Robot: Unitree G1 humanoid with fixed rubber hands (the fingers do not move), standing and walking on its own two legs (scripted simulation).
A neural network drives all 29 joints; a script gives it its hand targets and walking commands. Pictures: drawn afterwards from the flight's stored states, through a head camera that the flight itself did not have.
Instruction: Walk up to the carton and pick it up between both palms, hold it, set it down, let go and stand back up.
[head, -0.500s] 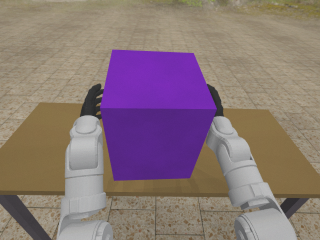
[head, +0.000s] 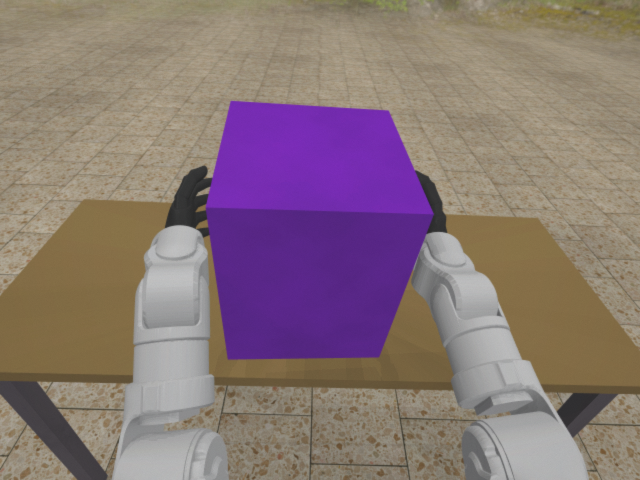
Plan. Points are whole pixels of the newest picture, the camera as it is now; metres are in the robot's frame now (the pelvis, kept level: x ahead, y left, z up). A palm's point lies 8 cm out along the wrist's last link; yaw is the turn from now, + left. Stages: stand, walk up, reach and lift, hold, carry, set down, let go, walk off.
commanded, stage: hold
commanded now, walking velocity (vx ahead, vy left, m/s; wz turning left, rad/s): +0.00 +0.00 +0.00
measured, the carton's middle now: (308, 234) +0.38 +0.01 +0.17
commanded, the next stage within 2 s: none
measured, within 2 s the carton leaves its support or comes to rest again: neither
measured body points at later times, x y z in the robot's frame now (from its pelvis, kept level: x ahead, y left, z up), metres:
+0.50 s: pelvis +0.01 +0.00 +0.00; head -0.05 +0.03 +0.45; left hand +0.37 +0.16 +0.20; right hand +0.37 -0.14 +0.20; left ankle +0.03 +0.12 -0.75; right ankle +0.02 -0.11 -0.75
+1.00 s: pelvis +0.00 +0.00 +0.00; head -0.05 +0.03 +0.45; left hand +0.37 +0.15 +0.20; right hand +0.37 -0.14 +0.19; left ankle +0.03 +0.12 -0.75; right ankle +0.02 -0.11 -0.75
